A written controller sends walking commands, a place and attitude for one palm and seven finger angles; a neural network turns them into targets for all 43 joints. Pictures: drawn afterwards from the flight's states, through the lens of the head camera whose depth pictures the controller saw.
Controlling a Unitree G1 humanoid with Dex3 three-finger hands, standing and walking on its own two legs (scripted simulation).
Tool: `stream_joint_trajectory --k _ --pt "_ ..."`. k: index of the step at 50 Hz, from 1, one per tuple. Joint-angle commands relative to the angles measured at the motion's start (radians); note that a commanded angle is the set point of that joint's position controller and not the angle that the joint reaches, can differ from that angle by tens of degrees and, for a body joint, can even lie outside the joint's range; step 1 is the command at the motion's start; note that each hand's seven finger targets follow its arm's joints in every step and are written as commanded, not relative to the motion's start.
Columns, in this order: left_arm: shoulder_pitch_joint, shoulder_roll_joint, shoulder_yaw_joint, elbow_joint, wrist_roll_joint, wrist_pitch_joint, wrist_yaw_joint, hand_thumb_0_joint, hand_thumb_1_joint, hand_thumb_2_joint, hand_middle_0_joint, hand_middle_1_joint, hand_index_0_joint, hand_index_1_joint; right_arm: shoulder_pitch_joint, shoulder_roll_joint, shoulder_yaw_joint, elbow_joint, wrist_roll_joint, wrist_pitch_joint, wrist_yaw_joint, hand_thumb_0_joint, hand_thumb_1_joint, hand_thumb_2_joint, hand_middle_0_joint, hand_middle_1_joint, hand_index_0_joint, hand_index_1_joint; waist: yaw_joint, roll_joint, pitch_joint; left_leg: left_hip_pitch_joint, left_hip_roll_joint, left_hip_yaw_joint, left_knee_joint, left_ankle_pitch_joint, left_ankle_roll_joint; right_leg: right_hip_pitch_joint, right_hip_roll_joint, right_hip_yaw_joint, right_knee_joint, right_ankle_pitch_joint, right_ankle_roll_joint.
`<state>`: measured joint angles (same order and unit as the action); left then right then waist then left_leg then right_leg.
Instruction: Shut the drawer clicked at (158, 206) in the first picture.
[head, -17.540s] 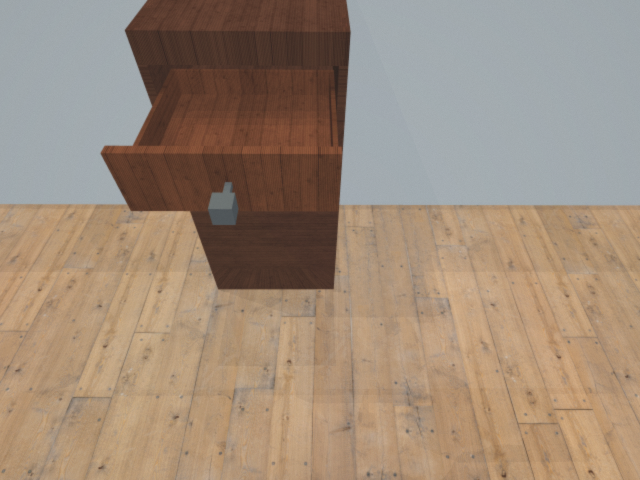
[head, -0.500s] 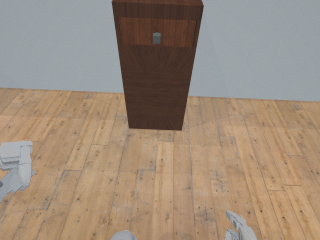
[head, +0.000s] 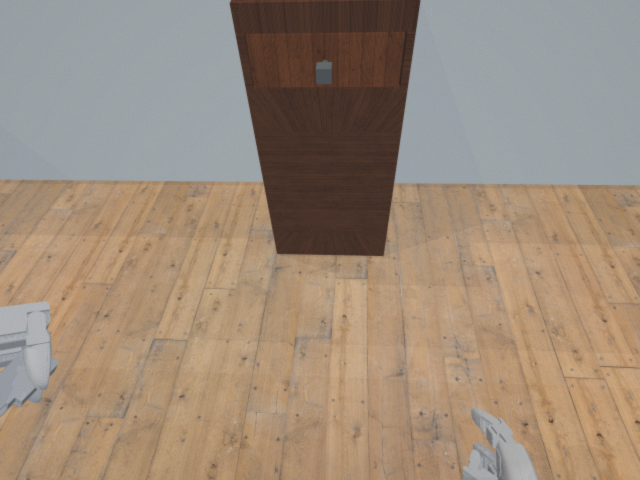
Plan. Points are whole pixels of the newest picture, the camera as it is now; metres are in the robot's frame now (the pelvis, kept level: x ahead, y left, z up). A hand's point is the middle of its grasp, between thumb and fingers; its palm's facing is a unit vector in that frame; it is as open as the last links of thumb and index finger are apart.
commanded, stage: stop stepping back and stand still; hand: left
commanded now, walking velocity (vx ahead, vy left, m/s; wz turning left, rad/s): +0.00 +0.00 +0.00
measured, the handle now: (324, 69) +1.01 +0.04 +0.03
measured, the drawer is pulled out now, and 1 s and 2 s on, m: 0.00 0.00 0.00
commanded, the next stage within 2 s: let the arm hang, fingers relaxed in 0.20 s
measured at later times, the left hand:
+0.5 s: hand (139, 476) +0.15 +0.25 -0.08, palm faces +0.00 -0.92 -0.40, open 3.1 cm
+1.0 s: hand out of the picture -0.01 +0.25 -0.15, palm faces +0.01 -0.94 -0.33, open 6.5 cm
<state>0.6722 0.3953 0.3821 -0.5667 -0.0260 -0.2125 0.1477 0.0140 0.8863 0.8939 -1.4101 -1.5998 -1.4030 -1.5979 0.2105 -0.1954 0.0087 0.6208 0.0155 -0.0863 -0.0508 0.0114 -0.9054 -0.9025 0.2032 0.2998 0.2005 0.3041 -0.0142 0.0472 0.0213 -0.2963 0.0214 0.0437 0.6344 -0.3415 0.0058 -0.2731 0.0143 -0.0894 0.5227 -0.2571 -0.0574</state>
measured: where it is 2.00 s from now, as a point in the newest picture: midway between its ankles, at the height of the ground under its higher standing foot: outside the picture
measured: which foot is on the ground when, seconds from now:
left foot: down 0.00-1.00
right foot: down 0.00-1.00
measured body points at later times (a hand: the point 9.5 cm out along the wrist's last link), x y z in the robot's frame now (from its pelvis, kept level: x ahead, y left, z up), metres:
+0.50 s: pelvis -0.02 +0.02 -0.01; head -0.01 -0.01 +0.44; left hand +0.14 +0.29 -0.06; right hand +0.13 -0.24 -0.13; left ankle +0.00 +0.12 -0.73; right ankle +0.02 -0.08 -0.73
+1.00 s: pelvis -0.03 +0.02 +0.01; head -0.01 +0.00 +0.46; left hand -0.01 +0.30 -0.13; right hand -0.02 -0.23 -0.15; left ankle +0.00 +0.12 -0.73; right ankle +0.02 -0.08 -0.73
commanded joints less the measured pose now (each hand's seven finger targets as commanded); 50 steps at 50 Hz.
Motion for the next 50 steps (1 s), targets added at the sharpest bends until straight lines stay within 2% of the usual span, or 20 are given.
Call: stream_joint_trajectory --k 1,3,6,8,11,14,15,16,17,19,20,22,24,27,29,32,37,40,45,50 --pt "-0.016 0.117 0.097 -0.112 -0.013 -0.037 0.030 0.000 0.900 0.900 -1.400 -1.600 -1.400 -1.600 -0.078 -0.111 -0.039 -0.140 -0.006 -0.047 -0.025 0.000 -0.900 -0.900 0.200 0.300 0.200 0.300 -0.007 -0.121 -0.113 0.077 0.043 -0.044 -0.207 0.206 0.020 0.095 -0.168 0.174 -0.111 0.207 0.011" --pt "-0.052 0.130 0.084 -0.164 -0.008 -0.041 0.028 0.000 0.900 0.900 -1.400 -1.600 -1.400 -1.600 -0.101 -0.132 -0.047 -0.155 -0.008 -0.055 -0.037 0.000 -0.900 -0.900 0.200 0.300 0.200 0.300 0.008 0.001 -0.129 0.125 0.126 -0.121 -0.248 0.321 0.045 0.074 -0.104 0.126 -0.062 0.180 0.053" --pt "-0.087 0.141 0.080 -0.206 0.004 -0.044 0.028 0.000 0.900 0.900 -1.400 -1.600 -1.400 -1.600 -0.101 -0.123 -0.036 -0.158 -0.009 -0.060 -0.038 0.000 -0.900 -0.900 0.200 0.300 0.200 0.300 0.013 0.047 -0.102 0.069 0.118 -0.116 -0.257 0.352 0.045 0.114 -0.084 0.108 -0.046 0.225 0.057" --pt "-0.099 0.158 0.090 -0.216 0.006 -0.046 0.029 0.000 0.900 0.900 -1.400 -1.600 -1.400 -1.600 -0.106 -0.124 -0.038 -0.160 -0.009 -0.067 -0.039 0.000 -0.900 -0.900 0.200 0.300 0.200 0.300 0.015 0.019 -0.107 0.066 0.102 -0.100 -0.241 0.364 0.034 0.135 -0.092 0.113 -0.059 0.265 0.054" --pt "-0.049 0.139 0.090 -0.199 -0.001 -0.047 0.031 0.000 0.900 0.900 -1.400 -1.600 -1.400 -1.600 -0.087 -0.123 -0.044 -0.164 -0.006 -0.067 -0.032 0.000 -0.900 -0.900 0.200 0.300 0.200 0.300 0.013 0.010 -0.135 0.072 0.076 -0.073 -0.214 0.344 0.021 0.159 -0.106 0.135 -0.084 0.300 0.042" --pt "0.004 0.126 0.095 -0.159 -0.011 -0.043 0.026 0.000 0.900 0.900 -1.400 -1.600 -1.400 -1.600 -0.090 -0.118 -0.045 -0.169 -0.004 -0.054 -0.027 0.000 -0.900 -0.900 0.200 0.300 0.200 0.300 0.009 -0.016 -0.117 0.057 0.064 -0.067 -0.210 0.281 0.013 0.140 -0.117 0.157 -0.124 0.258 0.035" --pt "-0.202 0.053 -0.279 0.665 0.081 0.098 -0.124 0.000 0.900 0.900 -1.400 -1.600 -1.400 -1.600 -0.134 -0.318 -0.100 0.086 -0.011 -0.091 0.071 0.000 -0.900 -0.900 0.200 0.300 0.200 0.300 -0.035 -0.008 -0.040 0.004 0.090 -0.078 -0.038 0.405 0.027 -0.021 -0.184 0.097 0.015 0.397 0.018" --pt "-0.209 0.035 -0.249 0.677 0.058 0.170 -0.143 0.000 0.900 0.900 -1.360 -1.557 -1.360 -1.557 -0.054 -0.261 -0.097 0.065 0.003 -0.026 0.070 0.000 -0.900 -0.900 0.200 0.300 0.200 0.300 -0.020 0.005 -0.112 0.041 0.085 -0.085 -0.079 0.383 0.020 -0.018 -0.165 0.138 -0.008 0.319 0.009" --pt "-0.209 0.020 -0.255 0.672 0.058 0.189 -0.146 0.000 0.900 0.900 -1.320 -1.513 -1.320 -1.513 -0.053 -0.250 -0.086 0.048 0.001 -0.006 0.067 0.000 -0.900 -0.900 0.200 0.300 0.200 0.300 -0.017 0.009 -0.086 0.024 0.098 -0.098 -0.104 0.323 0.027 -0.044 -0.142 0.115 -0.008 0.189 0.022" --pt "-0.291 0.006 -0.274 0.760 0.059 0.187 -0.149 0.000 0.900 0.900 -1.240 -1.427 -1.240 -1.427 -0.055 -0.241 -0.071 0.056 -0.016 0.013 0.066 0.000 -0.900 -0.900 0.200 0.300 0.200 0.300 0.003 -0.092 -0.101 -0.046 0.120 -0.153 -0.132 0.284 0.060 -0.022 -0.118 0.100 0.010 0.111 0.024" --pt "-0.331 0.019 -0.280 0.813 0.060 0.190 -0.149 0.000 0.900 0.900 -1.200 -1.383 -1.200 -1.383 -0.062 -0.247 -0.064 0.058 -0.022 0.021 0.065 0.000 -0.900 -0.900 0.200 0.300 0.200 0.300 0.005 -0.157 -0.085 -0.060 0.114 -0.168 -0.143 0.272 0.066 -0.005 -0.114 0.103 0.001 0.104 0.021" --pt "-0.390 0.040 -0.291 0.929 0.061 0.193 -0.149 0.000 0.900 0.900 -1.120 -1.297 -1.120 -1.297 -0.071 -0.266 -0.060 0.076 -0.031 0.036 0.060 0.000 -0.900 -0.900 0.200 0.300 0.200 0.300 0.009 -0.226 -0.093 -0.047 0.098 -0.174 -0.155 0.260 0.063 0.028 -0.130 0.131 -0.032 0.114 0.005" --pt "-0.437 0.049 -0.306 1.047 0.055 0.200 -0.144 0.000 0.900 0.900 -1.040 -1.210 -1.040 -1.210 -0.076 -0.258 -0.053 0.106 -0.036 0.051 0.059 0.000 -0.900 -0.900 0.200 0.300 0.200 0.300 0.008 -0.161 -0.075 -0.028 0.081 -0.160 -0.177 0.253 0.054 0.027 -0.140 0.146 -0.047 0.095 -0.008" --pt "-0.461 0.039 -0.330 1.208 0.047 0.206 -0.139 0.000 0.900 0.900 -0.920 -1.080 -0.920 -1.080 -0.081 -0.232 -0.036 0.161 -0.040 0.068 0.057 0.000 -0.900 -0.900 0.200 0.300 0.200 0.300 0.014 -0.021 -0.071 -0.006 0.076 -0.150 -0.239 0.204 0.045 0.064 -0.130 0.155 -0.089 0.047 0.001" --pt "-0.459 0.035 -0.338 1.292 0.044 0.203 -0.136 0.000 0.900 0.900 -0.840 -0.993 -0.840 -0.993 -0.073 -0.222 -0.032 0.196 -0.038 0.073 0.053 0.000 -0.900 -0.900 0.200 0.300 0.200 0.300 0.017 0.025 -0.092 0.016 0.075 -0.145 -0.256 0.179 0.040 0.097 -0.130 0.157 -0.118 0.033 0.000" --pt "-0.456 0.024 -0.346 1.403 0.040 0.201 -0.136 0.000 0.900 0.900 -0.720 -0.863 -0.720 -0.863 -0.041 -0.194 -0.027 0.260 -0.036 0.084 0.048 0.000 -0.900 -0.900 0.200 0.300 0.200 0.300 0.010 0.062 -0.071 0.038 0.062 -0.128 -0.277 0.077 0.031 0.080 -0.135 0.170 -0.181 -0.055 -0.006" --pt "-0.465 0.031 -0.338 1.525 0.039 0.200 -0.136 0.000 0.900 0.900 -0.520 -0.647 -0.520 -0.647 0.019 -0.189 -0.040 0.340 -0.037 0.098 0.042 0.000 -0.900 -0.900 0.200 0.300 0.200 0.300 0.004 0.021 -0.006 0.035 0.056 -0.118 -0.286 -0.018 0.032 0.033 -0.142 0.176 -0.259 -0.181 -0.016" --pt "-0.475 0.029 -0.336 1.572 0.039 0.200 -0.135 0.000 0.900 0.900 -0.400 -0.517 -0.400 -0.517 0.059 -0.184 -0.044 0.380 -0.037 0.098 0.038 0.000 -0.900 -0.900 0.200 0.300 0.200 0.300 0.000 -0.036 0.003 0.048 0.061 -0.114 -0.286 -0.005 0.034 0.024 -0.144 0.164 -0.275 -0.196 -0.015" --pt "-0.484 0.030 -0.331 1.626 0.038 0.201 -0.133 0.000 0.900 0.900 -0.200 -0.300 -0.200 -0.300 0.070 -0.193 -0.048 0.421 -0.037 0.092 0.033 0.000 -0.900 -0.900 0.200 0.300 0.200 0.300 0.006 -0.037 0.039 0.026 0.079 -0.135 -0.328 -0.008 0.040 0.032 -0.133 0.147 -0.258 -0.166 -0.012" --pt "-0.501 0.041 -0.325 1.649 0.039 0.199 -0.132 0.000 0.900 0.900 -0.200 -0.300 -0.200 -0.300 0.062 -0.205 -0.051 0.443 -0.038 0.083 0.033 0.000 -0.900 -0.900 0.200 0.300 0.200 0.300 0.013 -0.057 0.033 0.018 0.084 -0.141 -0.350 0.010 0.043 0.066 -0.132 0.143 -0.246 -0.126 -0.008"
